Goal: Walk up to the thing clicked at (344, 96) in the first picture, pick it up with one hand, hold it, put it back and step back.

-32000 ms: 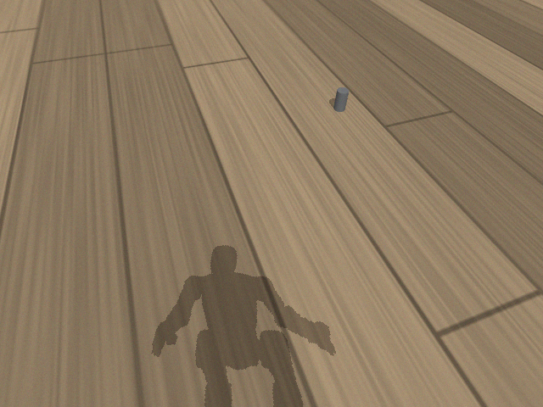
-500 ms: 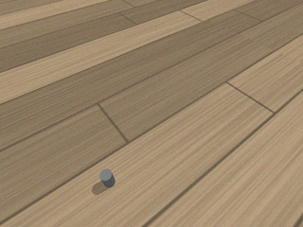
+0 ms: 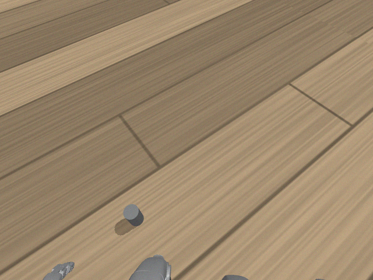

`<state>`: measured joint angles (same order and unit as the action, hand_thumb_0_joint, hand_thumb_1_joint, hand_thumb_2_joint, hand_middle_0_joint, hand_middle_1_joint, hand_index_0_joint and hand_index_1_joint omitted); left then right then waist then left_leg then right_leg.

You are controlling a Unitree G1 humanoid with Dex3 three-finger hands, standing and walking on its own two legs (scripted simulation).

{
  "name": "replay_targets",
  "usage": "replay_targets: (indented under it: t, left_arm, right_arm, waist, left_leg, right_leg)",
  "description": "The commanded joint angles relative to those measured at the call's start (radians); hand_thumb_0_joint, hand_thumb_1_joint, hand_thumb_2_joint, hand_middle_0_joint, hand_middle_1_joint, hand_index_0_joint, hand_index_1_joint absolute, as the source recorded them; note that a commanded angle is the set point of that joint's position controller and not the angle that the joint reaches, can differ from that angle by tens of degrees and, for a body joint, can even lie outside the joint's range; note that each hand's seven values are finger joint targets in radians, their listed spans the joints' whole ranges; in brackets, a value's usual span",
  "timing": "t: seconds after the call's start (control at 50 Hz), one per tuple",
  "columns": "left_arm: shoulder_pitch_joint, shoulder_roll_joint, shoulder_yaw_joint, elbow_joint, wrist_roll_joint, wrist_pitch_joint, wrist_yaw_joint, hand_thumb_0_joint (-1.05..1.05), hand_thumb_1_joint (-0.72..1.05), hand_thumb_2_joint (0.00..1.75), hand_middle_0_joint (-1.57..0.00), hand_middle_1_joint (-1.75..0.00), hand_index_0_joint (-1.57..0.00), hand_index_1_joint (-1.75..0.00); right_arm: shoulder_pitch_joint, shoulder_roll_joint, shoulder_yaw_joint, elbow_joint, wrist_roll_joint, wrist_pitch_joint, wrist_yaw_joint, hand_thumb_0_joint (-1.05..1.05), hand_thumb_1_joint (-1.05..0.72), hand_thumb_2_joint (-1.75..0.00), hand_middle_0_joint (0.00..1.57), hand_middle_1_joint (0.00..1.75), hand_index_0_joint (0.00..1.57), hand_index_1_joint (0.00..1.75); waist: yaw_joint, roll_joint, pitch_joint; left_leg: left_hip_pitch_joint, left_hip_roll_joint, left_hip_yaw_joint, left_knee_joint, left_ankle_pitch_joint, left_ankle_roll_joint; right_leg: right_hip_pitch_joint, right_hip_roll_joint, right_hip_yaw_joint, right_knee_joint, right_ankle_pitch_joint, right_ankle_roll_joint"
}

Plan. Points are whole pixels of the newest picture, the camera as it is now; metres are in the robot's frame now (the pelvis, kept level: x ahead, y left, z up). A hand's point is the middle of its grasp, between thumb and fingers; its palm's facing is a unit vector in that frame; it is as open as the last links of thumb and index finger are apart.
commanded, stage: walk up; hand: left
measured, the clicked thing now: (134, 215) +0.43 +0.30 -0.70
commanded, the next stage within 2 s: none
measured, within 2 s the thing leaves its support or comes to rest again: neither
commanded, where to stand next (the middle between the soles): +0.03 -0.03 m, yaw +5 degrees
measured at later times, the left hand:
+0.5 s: hand out of the picture +0.01 +0.28 -0.16, palm faces -0.06 -0.91 -0.41, open 7.4 cm
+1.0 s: hand out of the picture +0.06 +0.27 -0.15, palm faces -0.01 -0.90 -0.44, open 7.4 cm
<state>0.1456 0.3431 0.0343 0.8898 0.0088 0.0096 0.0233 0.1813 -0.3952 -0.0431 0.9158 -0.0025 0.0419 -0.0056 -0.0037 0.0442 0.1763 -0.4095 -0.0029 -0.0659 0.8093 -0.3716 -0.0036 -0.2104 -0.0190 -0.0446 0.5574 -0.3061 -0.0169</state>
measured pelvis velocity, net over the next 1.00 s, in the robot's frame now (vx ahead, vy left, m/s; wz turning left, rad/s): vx -0.05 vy -0.02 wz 0.01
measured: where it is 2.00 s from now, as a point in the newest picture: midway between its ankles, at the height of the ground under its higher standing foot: outside the picture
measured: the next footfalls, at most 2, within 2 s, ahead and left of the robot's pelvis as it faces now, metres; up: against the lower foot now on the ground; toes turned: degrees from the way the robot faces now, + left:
left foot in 0.06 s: +0.09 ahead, +0.13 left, +0.00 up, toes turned +0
right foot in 0.40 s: -0.06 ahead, -0.10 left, +0.00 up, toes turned +0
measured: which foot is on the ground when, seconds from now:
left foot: up 0.00-0.04, down 0.06-0.46, up 0.48-0.62, down 0.64-0.98, up 1.00-1.00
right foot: down 0.00-0.08, up 0.10-0.38, down 0.40-0.68, up 0.70-0.96, down 0.98-1.00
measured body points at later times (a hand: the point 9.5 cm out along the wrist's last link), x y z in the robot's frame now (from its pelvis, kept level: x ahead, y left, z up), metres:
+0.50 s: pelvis -0.06 +0.01 -0.01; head -0.04 +0.00 +0.43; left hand +0.01 +0.33 -0.13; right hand +0.04 -0.30 -0.14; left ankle +0.03 +0.13 -0.72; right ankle -0.10 -0.10 -0.73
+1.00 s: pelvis -0.05 -0.02 -0.02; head -0.03 -0.02 +0.43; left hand +0.06 +0.31 -0.12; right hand -0.03 -0.35 -0.13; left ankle -0.05 +0.14 -0.73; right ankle +0.06 -0.15 -0.74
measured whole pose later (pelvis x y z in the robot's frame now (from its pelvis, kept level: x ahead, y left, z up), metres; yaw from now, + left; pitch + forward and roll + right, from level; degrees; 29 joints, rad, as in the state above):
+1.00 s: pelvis -0.05 -0.02 -0.02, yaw +0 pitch -5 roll +0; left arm 0.20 0.42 0.07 0.91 0.00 -0.03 0.02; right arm 0.32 -0.43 -0.06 0.87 -0.02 0.04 0.02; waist -0.06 0.00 0.13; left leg -0.24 0.02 -0.08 0.72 -0.39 -0.02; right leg -0.37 -0.04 -0.02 0.60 -0.13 0.01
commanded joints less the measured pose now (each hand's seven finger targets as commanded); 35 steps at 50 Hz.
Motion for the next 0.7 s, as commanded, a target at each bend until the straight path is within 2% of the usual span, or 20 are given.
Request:
replay_targets:
  t: [0.0,0.02,0.04,0.06,0.08,0.1,0.16,0.2,0.3,0.36,0.38,0.42,0.44,0.5,0.58,0.6,0.62,0.64,0.66,0.68]
  left_arm:
    - [-0.051,0.266,0.066,-0.096,-0.016,0.008,0.013,0.0,0.9,0.9,-0.2,-0.3,-0.2,-0.3]
    - [-0.035,0.249,0.065,-0.097,-0.024,0.015,0.012,0.0,0.9,0.9,-0.2,-0.3,-0.2,-0.3]
    - [-0.033,0.216,0.057,-0.113,-0.037,0.019,0.01,0.0,0.9,0.9,-0.2,-0.3,-0.2,-0.3]
    - [-0.006,0.176,0.052,-0.109,-0.047,0.029,0.015,0.0,0.9,0.9,-0.2,-0.3,-0.2,-0.3]
    - [0.023,0.203,0.059,-0.097,-0.04,0.043,0.03,0.0,0.9,0.9,-0.2,-0.3,-0.2,-0.3]
    - [0.021,0.208,0.054,-0.081,-0.036,0.047,0.037,0.0,0.9,0.9,-0.2,-0.3,-0.2,-0.3]
    - [0.03,0.233,0.069,-0.061,-0.036,0.052,0.026,0.0,0.9,0.9,-0.2,-0.3,-0.2,-0.3]
    - [0.031,0.223,0.071,-0.066,-0.033,0.05,0.021,0.0,0.9,0.9,-0.2,-0.3,-0.2,-0.3]
    - [0.031,0.218,0.065,-0.055,-0.011,0.007,0.005,0.0,0.9,0.9,-0.2,-0.3,-0.2,-0.3]
    - [0.146,0.198,0.071,0.023,0.005,-0.012,-0.002,0.0,0.9,0.9,-0.2,-0.3,-0.2,-0.3]
    - [0.158,0.215,0.078,0.03,0.016,-0.026,0.0,0.0,0.9,0.9,-0.2,-0.3,-0.2,-0.3]
    - [0.023,0.335,0.098,-0.033,0.039,-0.035,-0.001,0.0,0.9,0.9,-0.2,-0.3,-0.2,-0.3]
    - [-0.053,0.401,0.102,-0.059,0.045,-0.03,-0.003,0.0,0.9,0.9,-0.2,-0.3,-0.2,-0.3]
    - [-0.121,0.234,0.062,-0.058,0.024,-0.049,-0.005,0.0,0.9,0.9,-0.2,-0.3,-0.2,-0.3]
    - [0.049,0.291,0.088,-0.041,0.031,-0.051,-0.032,0.0,0.9,0.9,-0.2,-0.3,-0.2,-0.3]
    - [0.042,0.306,0.094,-0.052,0.031,-0.042,-0.043,0.0,0.9,0.9,-0.2,-0.3,-0.2,-0.3]
    - [0.039,0.281,0.088,-0.065,0.031,-0.035,-0.051,0.0,0.9,0.9,-0.2,-0.3,-0.2,-0.3]
    - [0.043,0.235,0.075,-0.075,0.026,-0.032,-0.053,0.0,0.9,0.9,-0.2,-0.3,-0.2,-0.3]
    - [0.042,0.158,0.055,-0.101,0.015,-0.035,-0.056,0.0,0.9,0.9,-0.2,-0.3,-0.2,-0.3]
    - [-0.002,0.257,0.085,-0.098,0.027,-0.034,-0.042,0.0,0.9,0.9,-0.2,-0.3,-0.2,-0.3]
  right_arm:
    - [0.107,-0.167,-0.057,-0.046,-0.01,-0.024,-0.016,0.0,-0.9,-0.9,0.2,0.3,0.2,0.3]
    - [0.1,-0.182,-0.061,-0.048,-0.012,-0.032,-0.016,0.0,-0.9,-0.9,0.2,0.3,0.2,0.3]
    - [0.089,-0.248,-0.083,-0.073,-0.023,-0.036,-0.019,0.0,-0.9,-0.9,0.2,0.3,0.2,0.3]
    - [0.061,-0.28,-0.09,-0.093,-0.026,-0.038,-0.02,0.0,-0.9,-0.9,0.2,0.3,0.2,0.3]
    - [0.063,-0.306,-0.092,-0.101,-0.014,-0.034,-0.018,0.0,-0.9,-0.9,0.2,0.3,0.2,0.3]
    - [0.045,-0.303,-0.097,-0.105,-0.011,-0.034,-0.021,0.0,-0.9,-0.9,0.2,0.3,0.2,0.3]
    - [-0.065,-0.215,-0.076,-0.152,-0.019,-0.025,-0.033,0.0,-0.9,-0.9,0.2,0.3,0.2,0.3]
    - [-0.045,-0.199,-0.071,-0.154,-0.019,-0.027,-0.034,0.0,-0.9,-0.9,0.2,0.3,0.2,0.3]
    - [-0.008,-0.22,-0.075,-0.151,-0.034,-0.03,-0.016,0.0,-0.9,-0.9,0.2,0.3,0.2,0.3]
    - [-0.071,-0.232,-0.07,-0.149,-0.034,-0.013,-0.001,0.0,-0.9,-0.9,0.2,0.3,0.2,0.3]
    - [-0.065,-0.201,-0.056,-0.144,-0.024,-0.009,0.0,0.0,-0.9,-0.9,0.2,0.3,0.2,0.3]
    - [-0.103,-0.14,-0.036,-0.158,-0.008,-0.02,0.003,0.0,-0.9,-0.9,0.2,0.3,0.2,0.3]
    - [-0.118,-0.214,-0.064,-0.134,-0.01,-0.024,-0.009,0.0,-0.9,-0.9,0.2,0.3,0.2,0.3]
    - [-0.049,-0.153,-0.047,-0.073,0.007,-0.044,0.012,0.0,-0.9,-0.9,0.2,0.3,0.2,0.3]
    - [-0.023,-0.173,-0.038,-0.07,-0.012,-0.08,0.017,0.0,-0.9,-0.9,0.2,0.3,0.2,0.3]
    - [0.033,-0.177,-0.046,-0.061,-0.015,-0.094,0.016,0.0,-0.9,-0.9,0.2,0.3,0.2,0.3]
    - [0.108,-0.197,-0.063,-0.044,-0.017,-0.108,0.013,0.0,-0.9,-0.9,0.2,0.3,0.2,0.3]
    - [0.172,-0.236,-0.086,-0.031,-0.026,-0.122,0.009,0.0,-0.9,-0.9,0.2,0.3,0.2,0.3]
    - [0.225,-0.327,-0.112,-0.036,-0.043,-0.133,0.005,0.0,-0.9,-0.9,0.2,0.3,0.2,0.3]
    - [0.24,-0.353,-0.116,-0.048,-0.029,-0.133,0.01,0.0,-0.9,-0.9,0.2,0.3,0.2,0.3]
  waist:
    - [-0.027,-0.194,-0.236]
    - [-0.023,-0.111,-0.252]
    - [-0.03,0.021,-0.288]
    - [-0.014,0.156,-0.292]
    - [-0.02,0.14,-0.32]
    - [-0.024,0.174,-0.301]
    - [0.015,0.126,-0.263]
    - [0.012,0.112,-0.264]
    - [-0.033,0.098,-0.311]
    - [0.024,0.108,-0.273]
    - [0.038,0.056,-0.248]
    - [0.035,-0.231,-0.106]
    - [0.036,-0.253,-0.056]
    - [-0.032,-0.171,-0.047]
    - [0.041,-0.258,-0.146]
    - [0.015,-0.267,-0.154]
    - [-0.021,-0.216,-0.174]
    - [-0.056,-0.079,-0.209]
    - [-0.075,0.154,-0.216]
    - [-0.088,0.045,-0.133]
  left_leg:
    - [0.137,-0.021,0.093,-0.274,0.218,0.022]
    - [0.183,-0.004,0.08,-0.369,0.502,0.028]
    - [0.245,0.136,-0.081,-0.351,0.85,0.081]
    - [0.354,0.266,-0.279,-0.369,1.071,0.168]
    - [0.312,0.346,-0.322,-0.34,1.078,0.267]
    - [0.276,0.372,-0.382,-0.359,1.006,0.309]
    - [0.234,0.231,-0.152,-0.319,0.857,0.224]
    - [0.279,0.23,-0.151,-0.305,0.814,0.23]
    - [0.306,0.236,-0.143,-0.308,0.376,0.24]
    - [0.114,0.216,-0.138,-0.278,0.144,0.2]
    - [0.05,0.18,-0.105,-0.205,0.14,0.149]
    - [-0.134,-0.038,-0.014,-0.022,-0.166,0.02]
    - [0.061,-0.015,-0.084,0.105,-0.188,0.007]
    - [0.087,-0.028,-0.038,-0.036,-0.037,0.012]
    - [0.077,-0.064,0.113,-0.25,-0.02,0.012]
    - [0.141,-0.064,0.127,-0.341,-0.013,0.021]
    - [0.283,-0.048,0.078,-0.434,-0.006,0.037]
    - [0.504,0.045,-0.131,-0.49,-0.083,0.084]
    - [0.665,0.295,-0.546,-0.568,-0.179,0.189]
    - [0.521,0.408,-0.678,-0.593,-0.241,0.298]
  right_leg:
    - [0.069,-0.179,0.086,0.142,0.665,-0.123]
    - [0.056,-0.129,0.065,0.21,0.555,-0.077]
    - [-0.015,-0.033,0.042,0.336,0.349,-0.021]
    - [-0.191,0.111,0.066,0.486,-0.238,-0.002]
    - [-0.162,0.11,0.156,0.635,-0.402,-0.006]
    - [-0.181,0.092,0.187,0.681,-0.404,-0.003]
    - [-0.229,0.091,0.217,0.748,-0.287,-0.003]
    - [-0.236,0.082,0.198,0.693,-0.256,0.015]
    - [-0.12,0.03,0.086,0.268,-0.238,0.038]
    - [0.101,0.036,0.044,-0.102,-0.078,0.003]
    - [0.148,0.03,0.091,-0.189,-0.064,-0.018]
    - [-0.084,-0.305,0.601,-0.323,-0.328,-0.178]
    - [-0.336,-0.389,0.662,-0.328,-0.303,-0.259]
    - [-0.152,-0.177,0.264,-0.214,0.086,-0.124]
    - [0.11,-0.152,0.259,-0.152,0.113,-0.127]
    - [0.082,-0.165,0.256,-0.135,0.001,-0.134]
    - [0.012,-0.137,0.221,-0.062,-0.081,-0.116]
    - [-0.194,-0.079,0.158,0.137,-0.103,-0.076]
    - [-0.499,0.061,0.037,0.405,-0.235,-0.016]
    - [-0.536,-0.006,0.119,0.454,-0.293,-0.023]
